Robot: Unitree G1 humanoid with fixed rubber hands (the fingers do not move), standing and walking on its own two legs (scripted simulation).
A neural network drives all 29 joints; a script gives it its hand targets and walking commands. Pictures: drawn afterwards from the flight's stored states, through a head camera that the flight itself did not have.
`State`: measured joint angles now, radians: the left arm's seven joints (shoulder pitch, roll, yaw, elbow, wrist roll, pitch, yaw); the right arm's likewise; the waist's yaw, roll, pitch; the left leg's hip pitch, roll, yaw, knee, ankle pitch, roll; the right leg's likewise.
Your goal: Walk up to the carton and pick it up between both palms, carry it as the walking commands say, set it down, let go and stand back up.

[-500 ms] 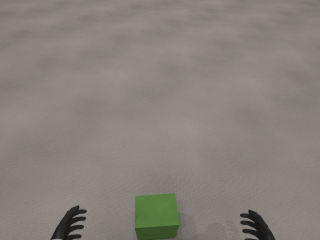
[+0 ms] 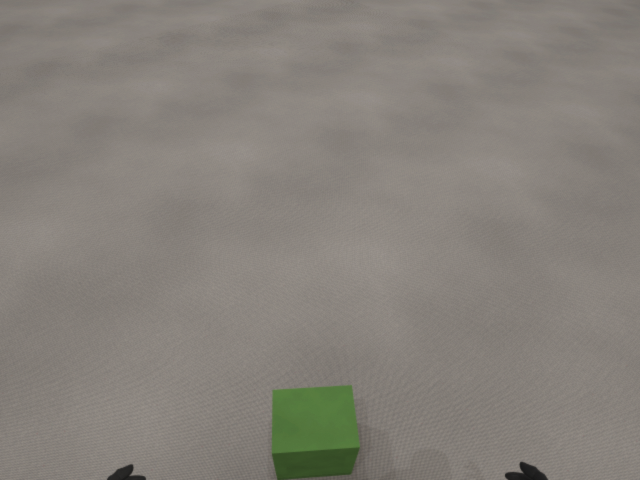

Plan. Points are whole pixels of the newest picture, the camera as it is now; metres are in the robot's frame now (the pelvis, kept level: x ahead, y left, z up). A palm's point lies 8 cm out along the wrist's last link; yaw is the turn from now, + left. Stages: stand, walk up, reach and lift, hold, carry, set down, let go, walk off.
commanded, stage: stand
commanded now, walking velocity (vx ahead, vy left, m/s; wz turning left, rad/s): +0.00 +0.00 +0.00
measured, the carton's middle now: (313, 434) +0.39 +0.02 -0.65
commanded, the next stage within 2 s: none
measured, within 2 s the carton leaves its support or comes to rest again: neither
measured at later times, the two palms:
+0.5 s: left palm out of the picture +0.07 +0.28 -0.10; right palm out of the picture +0.07 -0.29 -0.10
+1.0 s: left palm out of the picture +0.06 +0.29 -0.10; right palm out of the picture +0.06 -0.30 -0.10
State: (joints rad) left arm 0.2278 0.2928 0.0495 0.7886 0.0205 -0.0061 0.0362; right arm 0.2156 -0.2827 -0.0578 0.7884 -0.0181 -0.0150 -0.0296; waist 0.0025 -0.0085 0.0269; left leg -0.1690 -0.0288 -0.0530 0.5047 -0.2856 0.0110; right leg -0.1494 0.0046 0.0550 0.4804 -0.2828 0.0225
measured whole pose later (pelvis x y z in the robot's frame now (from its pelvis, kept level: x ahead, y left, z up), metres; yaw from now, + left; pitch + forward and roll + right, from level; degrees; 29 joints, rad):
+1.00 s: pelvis -0.02 -0.01 +0.01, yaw +0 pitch -4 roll +0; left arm 0.20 0.34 0.03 0.96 0.01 -0.01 0.03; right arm 0.18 -0.33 -0.03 0.97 0.00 -0.02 -0.03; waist 0.00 -0.01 0.05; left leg -0.14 -0.02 -0.05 0.40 -0.20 0.00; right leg -0.13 0.01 0.06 0.40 -0.21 0.02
